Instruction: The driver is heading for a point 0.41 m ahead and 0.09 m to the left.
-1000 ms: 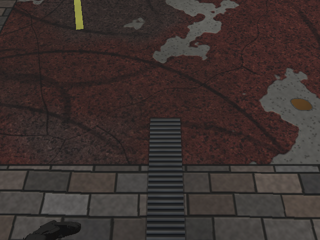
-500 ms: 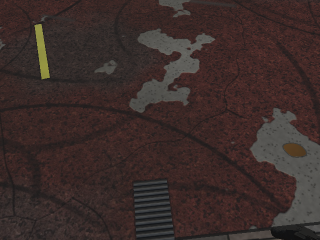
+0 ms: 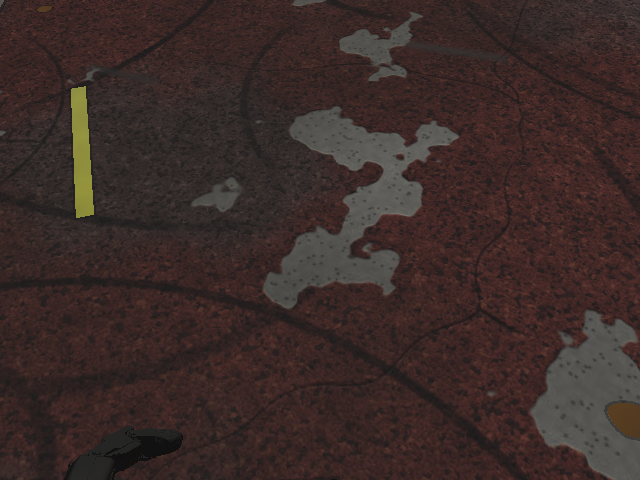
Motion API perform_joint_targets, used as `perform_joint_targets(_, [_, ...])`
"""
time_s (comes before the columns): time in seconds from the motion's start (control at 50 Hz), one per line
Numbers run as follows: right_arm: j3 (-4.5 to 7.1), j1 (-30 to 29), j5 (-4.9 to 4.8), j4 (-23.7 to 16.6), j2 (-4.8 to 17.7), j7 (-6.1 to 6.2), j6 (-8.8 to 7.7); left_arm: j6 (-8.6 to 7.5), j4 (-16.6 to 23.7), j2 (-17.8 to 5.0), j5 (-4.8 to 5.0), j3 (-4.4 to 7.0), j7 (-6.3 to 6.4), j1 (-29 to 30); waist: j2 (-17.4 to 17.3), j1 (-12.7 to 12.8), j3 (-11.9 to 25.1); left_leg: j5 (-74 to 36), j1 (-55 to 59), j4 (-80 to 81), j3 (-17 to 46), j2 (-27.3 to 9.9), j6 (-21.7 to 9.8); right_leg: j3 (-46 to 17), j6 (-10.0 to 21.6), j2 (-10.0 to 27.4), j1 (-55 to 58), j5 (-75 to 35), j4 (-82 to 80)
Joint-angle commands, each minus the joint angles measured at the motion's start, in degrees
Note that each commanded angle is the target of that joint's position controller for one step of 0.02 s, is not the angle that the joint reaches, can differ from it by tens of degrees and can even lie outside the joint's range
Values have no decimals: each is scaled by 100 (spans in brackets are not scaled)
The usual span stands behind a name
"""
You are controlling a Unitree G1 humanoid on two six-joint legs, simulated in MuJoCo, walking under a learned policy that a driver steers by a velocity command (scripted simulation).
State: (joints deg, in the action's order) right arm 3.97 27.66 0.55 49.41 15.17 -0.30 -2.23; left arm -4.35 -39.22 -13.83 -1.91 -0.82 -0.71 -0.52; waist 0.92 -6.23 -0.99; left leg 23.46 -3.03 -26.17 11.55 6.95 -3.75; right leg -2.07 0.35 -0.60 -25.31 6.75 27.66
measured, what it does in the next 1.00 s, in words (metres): walks ahead, turning left: left foot, then right foot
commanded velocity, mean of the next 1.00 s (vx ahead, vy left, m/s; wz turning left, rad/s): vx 0.31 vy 0.00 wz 0.35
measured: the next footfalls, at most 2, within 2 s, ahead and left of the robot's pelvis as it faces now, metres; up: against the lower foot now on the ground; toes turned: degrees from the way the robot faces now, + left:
left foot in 0.52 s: +0.37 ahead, +0.16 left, +0.00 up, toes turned +21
right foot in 0.96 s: +0.44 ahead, -0.02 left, +0.00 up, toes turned +19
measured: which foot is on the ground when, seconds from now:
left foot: down 0.00-0.02, up 0.04-0.50, down 0.52-1.00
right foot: down 0.00-0.52, up 0.54-0.94, down 0.96-1.00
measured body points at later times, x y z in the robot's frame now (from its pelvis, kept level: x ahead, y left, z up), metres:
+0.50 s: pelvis +0.24 +0.03 +0.00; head +0.28 +0.05 +0.44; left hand +0.13 +0.28 -0.14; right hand +0.53 -0.11 -0.09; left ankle +0.33 +0.14 -0.72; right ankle +0.11 -0.11 -0.73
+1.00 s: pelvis +0.35 +0.07 +0.01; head +0.36 +0.07 +0.46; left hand +0.32 +0.32 -0.13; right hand +0.50 -0.13 -0.13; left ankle +0.33 +0.14 -0.73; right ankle +0.40 -0.03 -0.73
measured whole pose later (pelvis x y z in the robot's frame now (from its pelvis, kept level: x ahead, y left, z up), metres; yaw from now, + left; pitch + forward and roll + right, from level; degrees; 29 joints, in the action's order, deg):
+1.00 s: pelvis +0.35 +0.07 +0.01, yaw +20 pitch -1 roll +1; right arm 0.4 13.9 0.9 52.2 11.7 0.9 -0.7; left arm 0.7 -54.1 -11.2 -1.3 0.8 2.1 -14.2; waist -0.1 -0.6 -0.8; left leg 12.2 -12.1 -25.1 -2.7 4.5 -4.4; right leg 0.6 0.3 1.1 -13.7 13.0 27.6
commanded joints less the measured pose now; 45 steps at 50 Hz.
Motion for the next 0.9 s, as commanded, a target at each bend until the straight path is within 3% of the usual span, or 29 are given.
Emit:
perform_joint_targets(0.02, [55, -203, -223, -689, 284, -10, -152, -104, -15, -1602, -184, 517, 246, -2094, 997, 1232, 1652, -504, -2527, -2970, -286, -152, -28, -2605, 723, 2181, 4040, 1833, -848])
perform_joint_targets(0.04, [81, 69, -100, -760, 533, 17, -80, 9, -98, -1656, -100, 576, 234, -1976, 1445, 936, 1630, 879, -3363, -3782, -651, -105, -45, -4136, 1153, 2670, 3838, 2235, -1245])
perform_joint_targets(0.06, [120, -119, 23, -582, 729, 30, 10, 46, -24, -1078, -58, 468, 202, -1650, 517, 833, 870, 419, -3567, -4169, -548, -531, -70, -3489, 1107, 2403, 3201, 2489, -1238])
perform_joint_targets(0.08, [107, -439, 60, -589, 649, -40, 26, 28, -11, -715, -17, 383, 173, -1402, 172, 805, 373, -22, -3498, -4078, -599, -683, -28, -2633, 997, 2059, 2607, 1922, -1367])
perform_joint_targets(0.12, [108, -666, 153, -647, 537, -143, 116, -44, -114, -543, -4, 331, 170, -1335, 513, 659, 34, -342, -3293, -3820, -714, -928, 82, -1490, 801, 1624, 2022, 675, -1596])
perform_joint_targets(0.2, [77, -1077, 166, -839, 431, -277, 245, -207, -325, -640, 87, 401, 119, -1606, 449, 586, 66, -887, -3509, -3814, -802, -1011, 222, -592, 880, 1546, 2021, -632, -1800])
perform_joint_targets(0.28, [17, -1812, 156, -1106, 358, -357, 261, -199, -505, -681, 79, 444, 98, -1821, 378, 680, -125, -1588, -3895, -3147, -946, -1081, 326, 140, 884, 1464, 2157, -1106, -1930])
perform_joint_targets(0.34, [-74, -2371, 137, -1288, 245, -425, 229, -184, -605, -742, 76, 471, 88, -1916, 396, 792, -248, -2151, -3538, -2126, -1227, -1076, 249, 659, 768, 1358, 2115, -1221, -1907])
perform_joint_targets(0.4, [-111, -2829, 158, -1480, 266, -468, 218, -134, -747, -895, 74, 520, 121, -2170, 382, 915, -364, -1952, -3281, -1425, -1554, -1012, 44, 907, 678, 1502, 2422, -1502, -1777])
perform_joint_targets(0.42, [-123, -2890, 183, -1511, 249, -457, 202, -94, -816, -893, 73, 513, 135, -2254, 342, 926, -427, -1778, -3140, -1185, -1641, -922, -30, 1001, 643, 1510, 2518, -2098, -1565])
perform_joint_targets(0.46, [-112, -2635, 249, -1452, 260, -381, 144, -12, -948, -1007, 85, 520, 173, -2373, 435, 809, -226, -1335, -2531, -846, -1868, -521, -210, 1174, 545, 1471, 2758, -4215, -712])
perform_joint_targets(0.48, [-76, -2119, 290, -1292, 326, -331, 84, 26, -994, -1090, 106, 529, 196, -2389, 490, 603, 77, -1366, -1932, -588, -1845, -309, -325, 1217, 486, 1423, 2781, -4784, 38])
perform_joint_targets(0.5, [-11, -1259, 361, -989, 438, -263, -1, 49, -994, -1098, 166, 514, 212, -2326, 319, 202, 554, -2084, -802, 4, -1756, -189, -456, 1383, 339, 1238, 2428, -4331, 1158])
perform_joint_targets(0.52, [102, -526, 435, -790, 853, -173, -58, 26, -829, -915, 192, 448, 204, -2367, -141, -62, 1209, -3423, 791, -134, -854, -1098, -673, 1405, 185, 986, 1206, -2102, 2669])
perform_joint_targets(0.54, [221, -616, 301, -899, 1517, -107, -68, 55, -549, -205, 314, 260, 129, -2975, -1507, 367, 2242, -6863, 2664, -506, 1735, -3336, -1743, 1151, -83, 64, -763, 3212, 4854])
perform_joint_targets(0.56, [253, -183, -49, -868, 1317, 1, 22, 157, -738, -799, 182, 415, 192, -2651, -445, -47, 2792, -7806, 2364, -439, 1484, -3146, -1850, 164, -68, 137, -573, 2647, 5165])
perform_joint_targets(0.58, [147, -736, -70, -821, 1063, 55, 26, 153, -639, -594, 285, 362, 179, -2253, -633, 189, 1891, -7611, 1635, -146, 774, -2904, -1721, 49, -65, 321, -793, 2247, 5049])
perform_joint_targets(0.6, [6, -1132, -71, -805, 611, 66, 32, 141, -661, -507, 226, 311, 172, -2044, -384, 365, 1110, -6809, 806, 187, 326, -2542, -1396, 75, -59, 495, -799, 1980, 4465])
perform_joint_targets(0.62, [-72, -1414, -72, -792, 413, 86, 38, 204, -716, -545, 127, 335, 163, -1975, -333, 555, 647, -6265, 217, 428, 59, -2234, -1128, 88, -72, 581, -618, 1806, 4085])
perform_joint_targets(0.64, [-125, -1613, -82, -786, 311, 98, 48, 316, -810, -527, 37, 337, 142, -2218, -417, 766, 527, -6087, -334, 648, -232, -2035, -1016, 126, -113, 568, -165, 1657, 3815])
perform_joint_targets(0.66, [-141, -1644, -48, -756, 330, 84, 19, 405, -897, -474, 8, 348, 129, -2363, -410, 851, 564, -6195, -642, 725, -431, -1950, -965, 187, -129, 470, 195, 1504, 3656])
perform_joint_targets(0.7, [-118, -1622, 23, -645, 446, 51, -56, 486, -979, -328, 54, 342, 111, -2503, -393, 976, 687, -6317, -863, 804, -681, -1844, -973, 247, -156, 355, 479, 1287, 3315])
perform_joint_targets(0.74, [-147, -1642, 42, -553, 398, 41, -87, 528, -1010, -252, 54, 334, 123, -2345, -483, 973, 657, -5850, -980, 889, -805, -1760, -919, 233, -152, 357, 559, 1064, 2794])
perform_joint_targets(0.82, [-178, -1459, 78, -317, 360, 56, -18, 616, -1023, -250, 45, 317, 193, -1792, -722, 746, 451, -3968, -1156, 1072, -670, -1703, -819, 263, -103, 323, 819, 842, 1716])
perform_joint_targets(0.9, [-198, -1385, 95, -119, 337, 104, 88, 607, -1131, -228, 71, 297, 273, -1606, -616, 659, 162, -2401, -1301, 1019, -248, -1805, -830, 262, 12, 244, 1204, 1038, 737])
